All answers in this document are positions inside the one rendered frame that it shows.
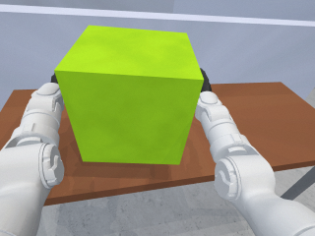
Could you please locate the robot left upper arm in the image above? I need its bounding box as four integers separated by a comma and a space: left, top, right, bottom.
0, 143, 65, 236

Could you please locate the robot right upper arm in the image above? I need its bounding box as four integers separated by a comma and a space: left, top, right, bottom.
214, 154, 315, 236

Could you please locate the robot left hand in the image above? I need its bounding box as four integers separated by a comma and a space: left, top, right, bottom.
51, 73, 58, 84

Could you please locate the robot right hand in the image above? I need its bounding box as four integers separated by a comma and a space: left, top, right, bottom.
200, 68, 212, 92

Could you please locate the right robot forearm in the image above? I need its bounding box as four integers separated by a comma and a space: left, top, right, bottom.
195, 91, 276, 189

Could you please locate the table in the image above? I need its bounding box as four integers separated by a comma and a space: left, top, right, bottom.
0, 82, 315, 207

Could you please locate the carton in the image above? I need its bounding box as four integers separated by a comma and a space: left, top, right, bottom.
54, 25, 204, 165

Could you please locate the left robot forearm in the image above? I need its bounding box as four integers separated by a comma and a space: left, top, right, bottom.
0, 83, 65, 151

